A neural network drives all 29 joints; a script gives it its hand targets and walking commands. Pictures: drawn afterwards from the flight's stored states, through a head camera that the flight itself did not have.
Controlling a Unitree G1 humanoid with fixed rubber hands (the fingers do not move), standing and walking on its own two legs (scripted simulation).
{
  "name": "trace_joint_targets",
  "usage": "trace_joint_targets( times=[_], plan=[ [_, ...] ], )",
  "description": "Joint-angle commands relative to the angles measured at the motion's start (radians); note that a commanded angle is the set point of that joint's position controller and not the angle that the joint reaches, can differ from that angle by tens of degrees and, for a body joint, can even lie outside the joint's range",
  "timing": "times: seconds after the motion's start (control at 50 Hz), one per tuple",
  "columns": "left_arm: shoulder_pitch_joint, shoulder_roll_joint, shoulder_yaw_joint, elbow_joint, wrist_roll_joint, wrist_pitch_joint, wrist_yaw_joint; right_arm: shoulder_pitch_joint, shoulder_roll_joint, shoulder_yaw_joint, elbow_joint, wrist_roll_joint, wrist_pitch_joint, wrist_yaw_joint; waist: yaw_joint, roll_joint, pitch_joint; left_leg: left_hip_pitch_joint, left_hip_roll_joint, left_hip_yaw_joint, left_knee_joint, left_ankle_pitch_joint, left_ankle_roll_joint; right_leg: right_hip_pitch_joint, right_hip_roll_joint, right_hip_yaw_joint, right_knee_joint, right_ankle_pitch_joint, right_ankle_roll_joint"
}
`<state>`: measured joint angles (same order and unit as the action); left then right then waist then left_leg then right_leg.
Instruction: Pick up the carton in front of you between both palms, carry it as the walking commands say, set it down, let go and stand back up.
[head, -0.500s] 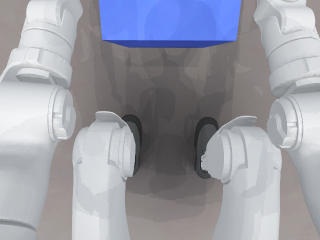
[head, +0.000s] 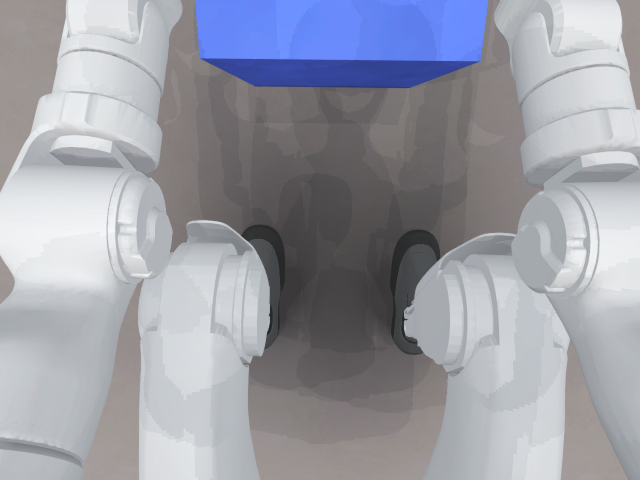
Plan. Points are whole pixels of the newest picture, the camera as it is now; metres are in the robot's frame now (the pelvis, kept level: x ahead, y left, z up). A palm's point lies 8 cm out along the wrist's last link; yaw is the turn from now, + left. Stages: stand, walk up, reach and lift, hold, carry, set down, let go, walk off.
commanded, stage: reach and lift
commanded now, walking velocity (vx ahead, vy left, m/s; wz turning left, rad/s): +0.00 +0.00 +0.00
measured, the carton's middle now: out of the picture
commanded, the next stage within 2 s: none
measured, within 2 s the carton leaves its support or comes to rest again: leaves its support in 0.08 s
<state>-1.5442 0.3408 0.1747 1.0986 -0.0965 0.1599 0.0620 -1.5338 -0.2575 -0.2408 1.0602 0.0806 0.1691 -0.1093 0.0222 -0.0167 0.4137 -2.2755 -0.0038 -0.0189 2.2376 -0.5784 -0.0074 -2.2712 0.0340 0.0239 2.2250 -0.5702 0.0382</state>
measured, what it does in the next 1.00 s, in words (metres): rises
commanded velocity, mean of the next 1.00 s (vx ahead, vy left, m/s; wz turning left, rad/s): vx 0.00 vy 0.00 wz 0.00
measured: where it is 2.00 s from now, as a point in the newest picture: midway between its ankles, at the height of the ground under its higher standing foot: (337, 309)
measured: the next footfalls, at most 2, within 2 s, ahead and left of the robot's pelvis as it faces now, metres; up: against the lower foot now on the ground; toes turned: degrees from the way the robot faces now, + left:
none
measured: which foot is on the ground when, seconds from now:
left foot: down 0.00-1.00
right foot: down 0.00-1.00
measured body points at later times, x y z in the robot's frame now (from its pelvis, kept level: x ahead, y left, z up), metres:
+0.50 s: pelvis -0.01 -0.01 +0.10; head +0.27 +0.02 +0.45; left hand +0.51 +0.19 +0.02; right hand +0.53 -0.12 +0.02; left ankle +0.11 +0.12 -0.32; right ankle +0.11 -0.13 -0.32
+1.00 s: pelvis +0.02 -0.01 +0.21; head +0.23 +0.01 +0.61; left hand +0.48 +0.18 +0.17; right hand +0.49 -0.12 +0.17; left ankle +0.11 +0.12 -0.32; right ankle +0.11 -0.13 -0.32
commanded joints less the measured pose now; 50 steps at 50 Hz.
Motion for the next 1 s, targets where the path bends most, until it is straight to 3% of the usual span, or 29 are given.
trace_joint_targets(
  times=[0.0,0.08,0.16,0.22,0.24,0.32,0.44,0.56,0.72,0.84,0.98],
  plan=[
    [-0.541,-1.010,-0.282,-0.262,-0.089,0.027,-0.290,-0.550,0.986,0.315,-0.235,0.083,0.016,0.269,0.017,-0.011,-1.335,0.604,-0.099,0.085,-0.165,0.373,0.007,0.611,0.091,-0.112,-0.132,0.335,-0.035],
    [-0.579,-1.080,-0.374,-0.465,-0.138,0.056,-0.267,-0.558,1.112,0.407,-0.377,0.148,0.048,0.254,0.034,0.010,-1.767,0.806,-0.110,0.100,-0.181,0.551,-0.006,0.773,0.104,-0.123,-0.136,0.515,-0.028],
    [-0.466,-1.198,-0.371,-0.506,-0.080,0.115,-0.252,-0.479,1.200,0.415,-0.449,0.089,0.101,0.253,0.040,0.045,-1.932,0.903,-0.124,0.108,-0.221,0.631,-0.020,0.706,0.122,-0.126,-0.196,0.516,-0.007],
    [-0.331,-1.271,-0.314,-0.434,-0.003,0.158,-0.257,-0.394,1.231,0.377,-0.438,0.025,0.134,0.263,0.033,0.030,-1.770,0.796,-0.138,0.102,-0.296,0.520,-0.019,0.627,0.133,-0.125,-0.270,0.424,-0.007],
    [-0.296,-1.284,-0.279,-0.395,0.028,0.167,-0.264,-0.381,1.222,0.346,-0.416,-0.004,0.142,0.266,0.030,0.031,-1.684,0.693,-0.143,0.105,-0.331,0.404,-0.017,0.621,0.130,-0.124,-0.300,0.359,-0.011],
    [-0.223,-1.289,-0.165,-0.276,0.129,0.195,-0.289,-0.266,1.196,0.201,-0.298,-0.134,0.170,0.278,-0.012,0.027,-1.424,0.604,-0.148,0.100,-0.433,0.277,-0.014,0.532,0.135,-0.122,-0.421,0.224,-0.022],
    [-0.253,-1.274,-0.072,-0.244,0.210,0.211,-0.295,-0.296,1.178,0.107,-0.257,-0.214,0.183,0.288,-0.010,0.045,-1.394,0.634,-0.148,0.099,-0.556,0.132,-0.004,0.561,0.137,-0.115,-0.532,0.101,-0.037],
    [-0.228,-1.314,-0.071,-0.270,0.233,0.239,-0.301,-0.282,1.256,0.150,-0.274,-0.202,0.216,0.313,0.020,0.014,-1.529,0.767,-0.148,0.100,-0.640,0.149,0.000,0.664,0.142,-0.111,-0.621,0.098,-0.024],
    [-0.129,-1.415,-0.194,-0.369,0.181,0.265,-0.324,-0.178,1.346,0.267,-0.374,-0.157,0.239,0.328,0.004,0.017,-1.649,0.937,-0.153,0.090,-0.724,0.300,-0.012,0.841,0.147,-0.105,-0.713,0.239,-0.014],
    [-0.027,-1.449,-0.265,-0.414,0.153,0.264,-0.317,-0.067,1.379,0.332,-0.409,-0.132,0.243,0.330,0.001,0.021,-1.594,1.030,-0.158,0.076,-0.809,0.316,-0.016,0.940,0.148,-0.088,-0.794,0.261,-0.012],
    [0.103,-1.478,-0.273,-0.404,0.170,0.259,-0.308,0.072,1.400,0.337,-0.395,-0.150,0.238,0.330,-0.001,0.022,-1.461,1.141,-0.159,0.050,-0.935,0.302,-0.012,1.039,0.143,-0.063,-0.921,0.244,-0.016]
  ],
)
